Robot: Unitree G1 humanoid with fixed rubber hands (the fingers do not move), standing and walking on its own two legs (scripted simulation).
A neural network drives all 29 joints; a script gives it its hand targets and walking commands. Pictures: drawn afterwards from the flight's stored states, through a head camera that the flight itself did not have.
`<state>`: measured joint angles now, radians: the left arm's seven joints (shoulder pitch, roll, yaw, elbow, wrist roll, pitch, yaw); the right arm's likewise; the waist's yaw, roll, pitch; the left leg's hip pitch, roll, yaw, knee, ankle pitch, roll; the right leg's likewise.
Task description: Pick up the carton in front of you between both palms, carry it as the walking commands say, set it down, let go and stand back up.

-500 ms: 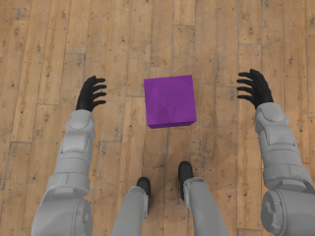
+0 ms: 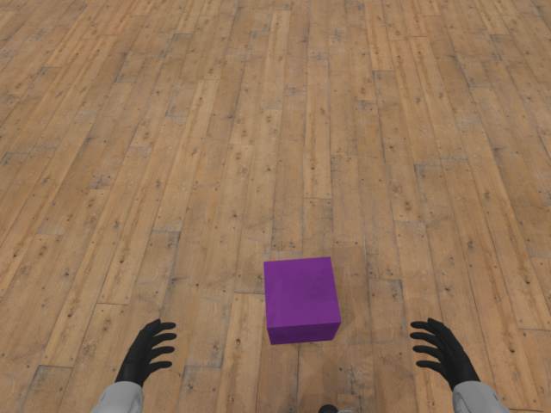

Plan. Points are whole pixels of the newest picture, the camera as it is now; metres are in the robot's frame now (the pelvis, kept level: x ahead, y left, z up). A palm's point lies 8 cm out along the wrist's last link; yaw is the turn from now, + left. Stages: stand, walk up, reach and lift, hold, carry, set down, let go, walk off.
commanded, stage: let go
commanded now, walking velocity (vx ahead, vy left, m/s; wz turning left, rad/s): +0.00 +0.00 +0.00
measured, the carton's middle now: (299, 302) +0.46 -0.04 -0.64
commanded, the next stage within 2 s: stand in 0.50 s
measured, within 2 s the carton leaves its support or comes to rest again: neither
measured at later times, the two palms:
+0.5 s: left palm (128, 389) +0.18 +0.23 -0.06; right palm (468, 384) +0.18 -0.24 -0.06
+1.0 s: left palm (94, 389) +0.18 +0.29 -0.08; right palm (498, 390) +0.17 -0.29 -0.09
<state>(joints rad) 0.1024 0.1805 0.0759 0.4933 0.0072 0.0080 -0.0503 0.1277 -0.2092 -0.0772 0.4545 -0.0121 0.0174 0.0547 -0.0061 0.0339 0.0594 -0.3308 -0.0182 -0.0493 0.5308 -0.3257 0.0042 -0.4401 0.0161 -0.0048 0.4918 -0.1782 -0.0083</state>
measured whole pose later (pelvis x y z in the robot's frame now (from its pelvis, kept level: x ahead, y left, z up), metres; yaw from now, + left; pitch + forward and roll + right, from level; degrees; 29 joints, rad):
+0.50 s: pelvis +0.02 +0.00 +0.00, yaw +0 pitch -5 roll -1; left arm 0.21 0.19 0.05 0.42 0.03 0.14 -0.08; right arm 0.23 -0.22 -0.04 0.39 -0.01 0.16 0.06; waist 0.00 0.03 0.13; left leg -0.01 0.00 -0.06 0.45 -0.34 0.00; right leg -0.13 0.03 -0.01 0.44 -0.21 -0.02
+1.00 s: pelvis +0.04 +0.00 +0.00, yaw +0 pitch +0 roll -1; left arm 0.14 0.32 0.04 0.78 0.04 0.00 0.01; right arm 0.22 -0.35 -0.04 0.68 -0.03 0.02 -0.02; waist 0.00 0.03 0.01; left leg -0.11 -0.02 -0.06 0.49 -0.39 0.01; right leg -0.25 0.01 -0.01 0.53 -0.29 -0.01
